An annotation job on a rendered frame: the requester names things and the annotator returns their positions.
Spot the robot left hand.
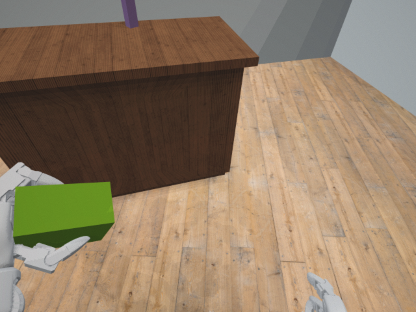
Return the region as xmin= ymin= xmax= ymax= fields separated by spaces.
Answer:
xmin=0 ymin=162 xmax=90 ymax=274

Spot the left robot forearm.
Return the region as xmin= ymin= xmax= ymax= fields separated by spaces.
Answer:
xmin=0 ymin=267 xmax=25 ymax=312

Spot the robot right hand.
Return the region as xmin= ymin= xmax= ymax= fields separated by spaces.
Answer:
xmin=302 ymin=272 xmax=347 ymax=312

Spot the sponge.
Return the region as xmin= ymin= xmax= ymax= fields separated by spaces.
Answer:
xmin=13 ymin=182 xmax=115 ymax=248

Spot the table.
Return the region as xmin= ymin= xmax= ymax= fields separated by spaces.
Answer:
xmin=0 ymin=16 xmax=259 ymax=198

